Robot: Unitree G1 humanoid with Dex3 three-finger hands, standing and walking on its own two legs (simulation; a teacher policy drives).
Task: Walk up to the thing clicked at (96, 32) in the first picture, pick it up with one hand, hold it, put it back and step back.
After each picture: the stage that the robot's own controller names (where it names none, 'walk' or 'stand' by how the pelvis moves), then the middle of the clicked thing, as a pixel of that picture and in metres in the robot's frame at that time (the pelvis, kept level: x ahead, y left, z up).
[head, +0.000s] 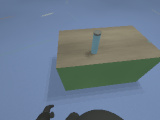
stand; (95, 43) +0.73 +0.01 -0.02
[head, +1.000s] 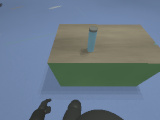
walk; (91, 40) +0.69 +0.07 +0.01
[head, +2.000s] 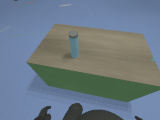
stand; (74, 45) +0.57 +0.21 +0.01
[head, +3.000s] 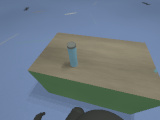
walk; (72, 55) +0.52 +0.22 -0.01
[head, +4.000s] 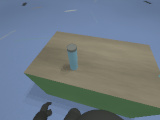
stand; (73, 58) +0.47 +0.19 +0.00
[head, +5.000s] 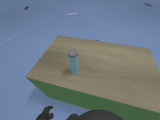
stand; (74, 63) +0.45 +0.18 -0.02
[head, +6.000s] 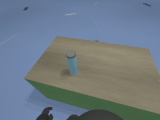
stand; (72, 64) +0.44 +0.19 -0.02
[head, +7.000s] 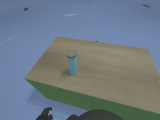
stand; (72, 64) +0.44 +0.19 -0.02
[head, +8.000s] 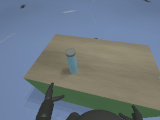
rise first; (72, 62) +0.44 +0.20 -0.02
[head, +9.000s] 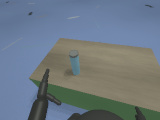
go down; (75, 63) +0.45 +0.19 -0.02
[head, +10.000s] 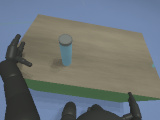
go down; (66, 52) +0.44 +0.18 +0.04
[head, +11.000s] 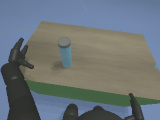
approach; (66, 55) +0.44 +0.18 +0.04
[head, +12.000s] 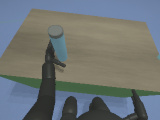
close in; (59, 46) +0.46 +0.19 +0.08
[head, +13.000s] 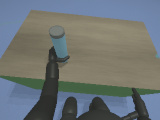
lift; (60, 47) +0.46 +0.18 +0.08
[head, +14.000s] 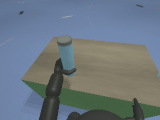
lift; (67, 58) +0.34 +0.17 +0.17
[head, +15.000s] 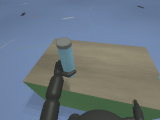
hold; (67, 60) +0.32 +0.17 +0.18
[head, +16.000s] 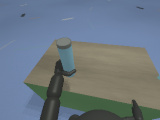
hold; (67, 60) +0.33 +0.17 +0.17
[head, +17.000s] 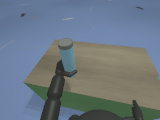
hold; (68, 60) +0.33 +0.16 +0.17
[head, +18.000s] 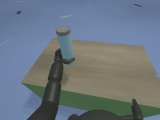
crouch; (66, 48) +0.40 +0.18 +0.19
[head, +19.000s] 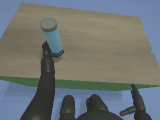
lower; (54, 42) +0.49 +0.20 +0.07
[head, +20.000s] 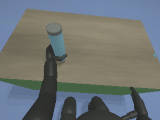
lower; (58, 45) +0.47 +0.19 +0.08
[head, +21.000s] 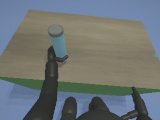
lower; (59, 46) +0.46 +0.18 +0.08
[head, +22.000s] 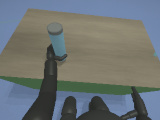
lower; (58, 45) +0.47 +0.19 +0.08
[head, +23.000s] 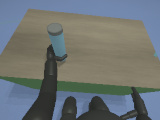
rest; (58, 45) +0.47 +0.19 +0.08
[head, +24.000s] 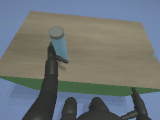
withdraw; (60, 47) +0.46 +0.18 +0.07
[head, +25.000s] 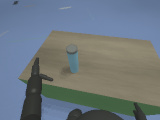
sink last; (73, 60) +0.43 +0.17 +0.03
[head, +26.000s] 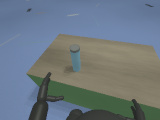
stand; (75, 59) +0.46 +0.18 +0.02
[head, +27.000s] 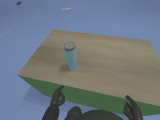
stand; (71, 58) +0.44 +0.19 +0.04
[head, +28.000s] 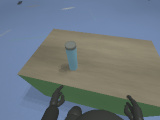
stand; (72, 57) +0.44 +0.18 +0.05
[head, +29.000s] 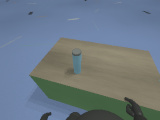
stand; (77, 62) +0.47 +0.18 -0.01
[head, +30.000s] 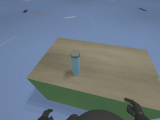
stand; (76, 64) +0.45 +0.18 -0.02
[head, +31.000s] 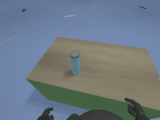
stand; (75, 64) +0.44 +0.17 -0.02
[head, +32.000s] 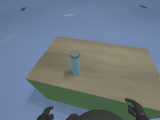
stand; (75, 64) +0.44 +0.17 -0.02
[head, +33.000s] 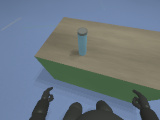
walk; (82, 43) +0.57 +0.15 +0.01
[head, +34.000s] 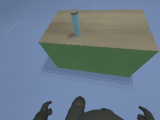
walk; (76, 24) +0.83 +0.25 +0.01
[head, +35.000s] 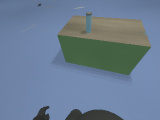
stand; (88, 23) +1.12 +0.16 +0.00
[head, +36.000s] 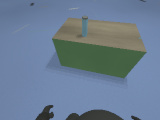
stand; (84, 27) +1.04 +0.18 -0.02
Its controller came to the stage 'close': yes
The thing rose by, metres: 0.20
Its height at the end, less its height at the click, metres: +0.00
